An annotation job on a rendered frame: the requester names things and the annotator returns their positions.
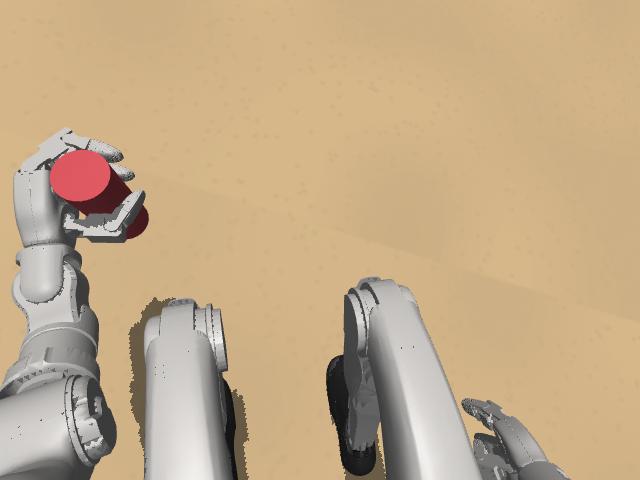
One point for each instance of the right robot hand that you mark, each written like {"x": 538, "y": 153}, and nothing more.
{"x": 501, "y": 457}

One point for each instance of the right robot foot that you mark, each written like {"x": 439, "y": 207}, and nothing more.
{"x": 355, "y": 462}

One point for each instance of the right robot arm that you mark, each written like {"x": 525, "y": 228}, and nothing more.
{"x": 541, "y": 470}

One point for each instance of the can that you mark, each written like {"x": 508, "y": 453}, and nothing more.
{"x": 86, "y": 180}

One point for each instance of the left robot hand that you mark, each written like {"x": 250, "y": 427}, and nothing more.
{"x": 42, "y": 216}

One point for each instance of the left robot arm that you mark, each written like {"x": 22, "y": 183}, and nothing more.
{"x": 54, "y": 419}

